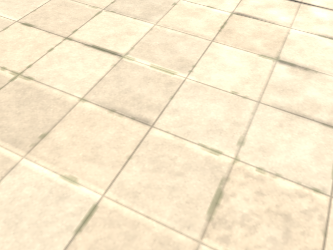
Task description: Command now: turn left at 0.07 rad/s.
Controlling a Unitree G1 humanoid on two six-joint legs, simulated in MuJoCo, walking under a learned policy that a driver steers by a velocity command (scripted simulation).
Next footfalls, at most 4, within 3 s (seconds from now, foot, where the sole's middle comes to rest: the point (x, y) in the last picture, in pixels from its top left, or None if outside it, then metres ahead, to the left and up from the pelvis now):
0.92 left None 0.47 0.06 -0.77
1.44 right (225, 204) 0.73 -0.22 -0.77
1.92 left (187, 173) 0.88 -0.06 -0.77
2.30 right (230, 214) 0.68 -0.24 -0.77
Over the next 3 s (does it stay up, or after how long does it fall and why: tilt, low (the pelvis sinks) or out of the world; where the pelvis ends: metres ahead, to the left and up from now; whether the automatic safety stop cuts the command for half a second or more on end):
stays up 0.76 -0.09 0.01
